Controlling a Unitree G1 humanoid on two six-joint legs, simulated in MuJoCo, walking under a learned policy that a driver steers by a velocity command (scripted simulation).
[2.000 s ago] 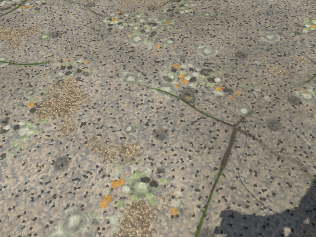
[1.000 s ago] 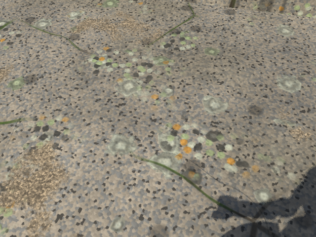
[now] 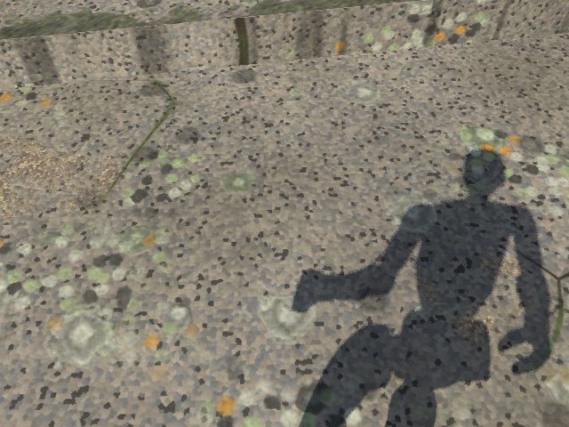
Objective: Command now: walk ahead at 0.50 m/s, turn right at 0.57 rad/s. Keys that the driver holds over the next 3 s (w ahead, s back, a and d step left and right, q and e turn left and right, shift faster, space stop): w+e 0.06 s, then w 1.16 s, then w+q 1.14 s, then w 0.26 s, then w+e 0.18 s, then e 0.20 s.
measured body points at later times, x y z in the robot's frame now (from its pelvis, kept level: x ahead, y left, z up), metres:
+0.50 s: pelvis +0.30 +0.03 +0.00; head +0.33 +0.03 +0.45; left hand +0.36 +0.32 -0.12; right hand +0.47 -0.24 -0.08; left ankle +0.42 +0.12 -0.72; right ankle +0.10 -0.07 -0.67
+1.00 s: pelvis +0.58 -0.04 +0.00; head +0.61 -0.05 +0.45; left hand +0.84 +0.16 -0.07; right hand +0.52 -0.32 -0.13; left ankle +0.42 +0.12 -0.71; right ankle +0.69 -0.15 -0.72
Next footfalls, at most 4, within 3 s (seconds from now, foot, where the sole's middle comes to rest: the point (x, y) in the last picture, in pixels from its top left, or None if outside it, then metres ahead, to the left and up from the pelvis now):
0.44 left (248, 418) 0.46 0.11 -0.76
0.98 right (359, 306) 0.72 -0.16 -0.76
1.52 left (276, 207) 1.05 0.04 -0.76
2.00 right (328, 138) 1.32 -0.13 -0.76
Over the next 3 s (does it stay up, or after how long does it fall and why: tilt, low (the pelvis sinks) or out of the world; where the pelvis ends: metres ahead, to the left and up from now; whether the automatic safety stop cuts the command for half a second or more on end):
stays up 1.55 0.14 0.02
